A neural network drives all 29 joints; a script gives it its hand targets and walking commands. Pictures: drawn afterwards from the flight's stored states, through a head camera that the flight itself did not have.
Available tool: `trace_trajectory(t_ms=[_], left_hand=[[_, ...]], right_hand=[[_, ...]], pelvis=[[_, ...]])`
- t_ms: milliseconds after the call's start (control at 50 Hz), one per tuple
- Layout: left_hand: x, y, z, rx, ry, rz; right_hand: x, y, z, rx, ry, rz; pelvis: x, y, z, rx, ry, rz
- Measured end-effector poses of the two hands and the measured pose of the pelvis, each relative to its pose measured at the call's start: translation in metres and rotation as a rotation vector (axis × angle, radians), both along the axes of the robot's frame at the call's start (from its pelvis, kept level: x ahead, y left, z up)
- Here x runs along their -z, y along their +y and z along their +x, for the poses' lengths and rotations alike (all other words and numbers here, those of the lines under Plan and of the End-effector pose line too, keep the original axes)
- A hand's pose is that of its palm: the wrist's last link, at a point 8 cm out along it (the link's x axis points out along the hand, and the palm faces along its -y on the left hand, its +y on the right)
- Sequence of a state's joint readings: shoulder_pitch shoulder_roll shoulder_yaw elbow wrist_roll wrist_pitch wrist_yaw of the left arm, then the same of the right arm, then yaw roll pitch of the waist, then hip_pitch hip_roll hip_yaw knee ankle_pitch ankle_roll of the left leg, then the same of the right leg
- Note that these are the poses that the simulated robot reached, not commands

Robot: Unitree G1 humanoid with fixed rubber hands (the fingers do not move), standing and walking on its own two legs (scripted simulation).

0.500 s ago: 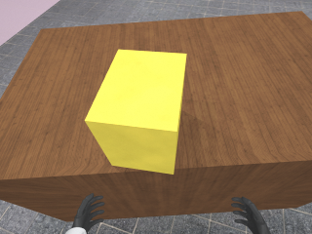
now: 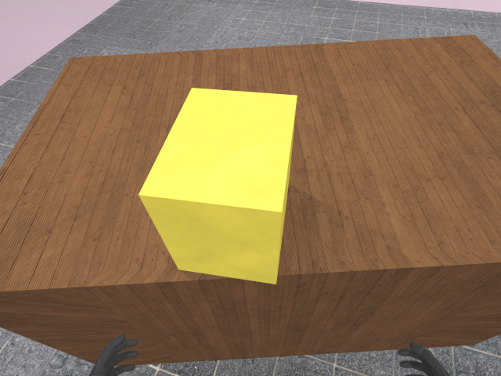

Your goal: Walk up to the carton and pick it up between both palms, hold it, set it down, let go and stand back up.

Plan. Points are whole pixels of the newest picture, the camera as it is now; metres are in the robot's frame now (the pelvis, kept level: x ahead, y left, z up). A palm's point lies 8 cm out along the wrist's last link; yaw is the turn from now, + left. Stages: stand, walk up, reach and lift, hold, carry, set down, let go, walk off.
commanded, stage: stand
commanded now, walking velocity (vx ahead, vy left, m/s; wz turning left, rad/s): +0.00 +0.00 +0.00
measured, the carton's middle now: (234, 187) +0.40 +0.04 +0.07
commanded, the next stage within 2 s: none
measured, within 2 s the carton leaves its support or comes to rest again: neither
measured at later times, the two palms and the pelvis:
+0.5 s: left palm out of the picture +0.11 +0.27 -0.09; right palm out of the picture +0.08 -0.27 -0.09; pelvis -0.01 +0.00 +0.00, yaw +0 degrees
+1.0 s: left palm out of the picture +0.06 +0.28 -0.10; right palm out of the picture +0.04 -0.26 -0.10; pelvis -0.04 +0.01 +0.00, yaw +0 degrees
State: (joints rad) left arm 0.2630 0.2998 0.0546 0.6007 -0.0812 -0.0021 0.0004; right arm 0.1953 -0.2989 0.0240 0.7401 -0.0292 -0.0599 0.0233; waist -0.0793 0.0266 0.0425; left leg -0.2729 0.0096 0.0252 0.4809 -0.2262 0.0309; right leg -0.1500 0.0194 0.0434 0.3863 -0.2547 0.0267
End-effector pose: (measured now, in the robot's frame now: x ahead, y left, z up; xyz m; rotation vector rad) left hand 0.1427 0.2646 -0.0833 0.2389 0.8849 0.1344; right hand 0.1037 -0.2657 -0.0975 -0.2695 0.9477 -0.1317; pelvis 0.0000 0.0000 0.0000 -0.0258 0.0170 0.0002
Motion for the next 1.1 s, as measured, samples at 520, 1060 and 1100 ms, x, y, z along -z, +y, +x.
trace_trajectory(t_ms=[520,1060,1100], left_hand=[[0.003,0.006,-0.032,-0.023,0.001,-0.004],[0.013,0.017,-0.088,-0.051,0.058,-0.005],[0.013,0.017,-0.089,-0.052,0.059,-0.005]], right_hand=[[-0.004,-0.001,-0.021,0.016,-0.019,-0.008],[0.006,0.001,-0.072,0.047,0.046,-0.007],[0.006,0.001,-0.073,0.048,0.046,-0.007]], pelvis=[[0.000,0.002,-0.016,-0.001,-0.027,-0.003],[0.001,0.008,-0.043,-0.002,-0.065,-0.009],[0.001,0.008,-0.044,-0.002,-0.066,-0.009]])
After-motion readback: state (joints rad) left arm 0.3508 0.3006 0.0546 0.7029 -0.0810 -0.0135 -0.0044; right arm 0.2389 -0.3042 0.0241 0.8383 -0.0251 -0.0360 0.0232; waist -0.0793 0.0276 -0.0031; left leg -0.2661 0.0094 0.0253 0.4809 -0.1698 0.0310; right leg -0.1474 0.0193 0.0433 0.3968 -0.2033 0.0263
